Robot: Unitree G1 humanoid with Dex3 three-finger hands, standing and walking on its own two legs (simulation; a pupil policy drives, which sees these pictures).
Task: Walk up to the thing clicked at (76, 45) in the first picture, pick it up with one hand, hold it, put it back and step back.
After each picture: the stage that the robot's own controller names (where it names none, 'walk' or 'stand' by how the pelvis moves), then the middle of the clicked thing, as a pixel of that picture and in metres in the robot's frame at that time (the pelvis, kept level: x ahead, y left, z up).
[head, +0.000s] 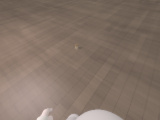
stand; (76, 46) +1.55 +0.41 -0.72
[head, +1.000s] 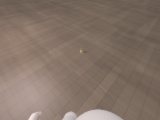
walk; (81, 50) +1.43 +0.20 -0.71
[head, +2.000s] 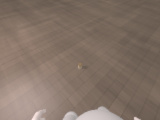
walk; (80, 66) +0.90 +0.18 -0.72
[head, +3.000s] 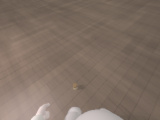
walk; (75, 86) +0.51 +0.24 -0.69
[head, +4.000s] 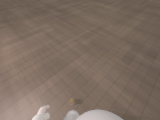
stand; (71, 101) +0.31 +0.22 -0.70
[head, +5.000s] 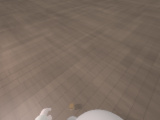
stand; (71, 106) +0.28 +0.21 -0.72
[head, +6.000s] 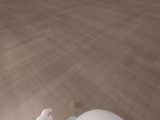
stand; (72, 105) +0.31 +0.22 -0.73
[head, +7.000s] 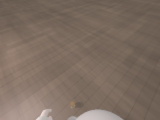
stand; (72, 104) +0.30 +0.21 -0.73
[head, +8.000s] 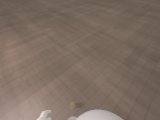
stand; (72, 105) +0.30 +0.21 -0.73
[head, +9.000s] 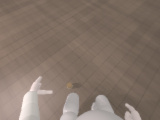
go down; (69, 85) +0.34 +0.21 -0.59
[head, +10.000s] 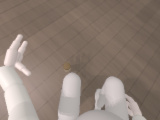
go down; (67, 67) +0.40 +0.21 -0.32
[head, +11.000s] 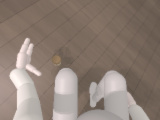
close in; (56, 61) +0.40 +0.23 -0.26
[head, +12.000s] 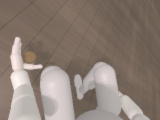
close; (29, 59) +0.40 +0.26 -0.23
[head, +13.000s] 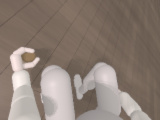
close; (28, 58) +0.39 +0.26 -0.23
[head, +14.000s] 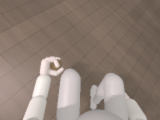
lift; (55, 66) +0.33 +0.25 -0.12
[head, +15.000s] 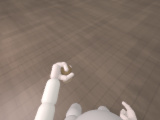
hold; (66, 74) +0.32 +0.18 +0.03
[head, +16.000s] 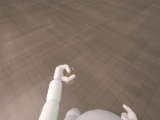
hold; (68, 76) +0.32 +0.17 -0.01
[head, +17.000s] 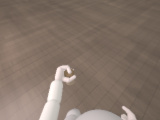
hold; (69, 77) +0.32 +0.17 -0.01
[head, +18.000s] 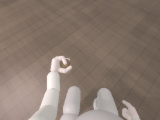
crouch; (65, 66) +0.38 +0.18 -0.07
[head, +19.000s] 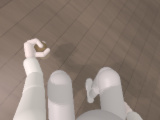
lower; (42, 51) +0.45 +0.26 -0.16
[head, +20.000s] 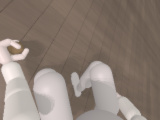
lower; (17, 51) +0.43 +0.28 -0.23
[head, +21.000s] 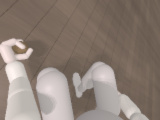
lower; (21, 50) +0.43 +0.28 -0.23
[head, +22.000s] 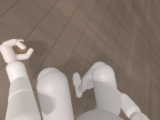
lower; (21, 50) +0.43 +0.28 -0.23
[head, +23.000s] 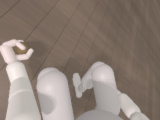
lower; (22, 51) +0.43 +0.28 -0.23
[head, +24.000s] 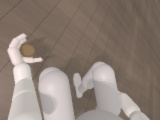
open; (27, 53) +0.42 +0.26 -0.23
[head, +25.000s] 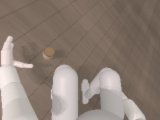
stand; (48, 53) +0.42 +0.24 -0.24
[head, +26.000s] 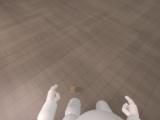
stand; (72, 89) +0.37 +0.19 -0.61
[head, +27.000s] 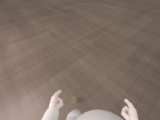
stand; (74, 99) +0.36 +0.19 -0.67
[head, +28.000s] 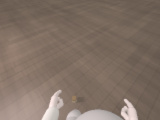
stand; (74, 99) +0.36 +0.19 -0.67
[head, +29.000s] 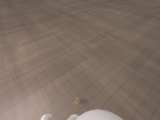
stand; (77, 100) +0.38 +0.18 -0.72
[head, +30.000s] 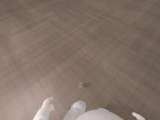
walk; (80, 84) +0.45 +0.15 -0.70
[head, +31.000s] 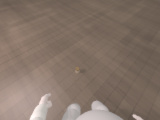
walk; (77, 70) +0.71 +0.18 -0.70
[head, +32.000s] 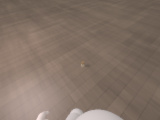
stand; (82, 64) +1.00 +0.22 -0.71
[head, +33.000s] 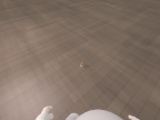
stand; (81, 64) +1.00 +0.18 -0.72
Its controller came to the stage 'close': yes
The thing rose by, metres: 0.71
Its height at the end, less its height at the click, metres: +0.00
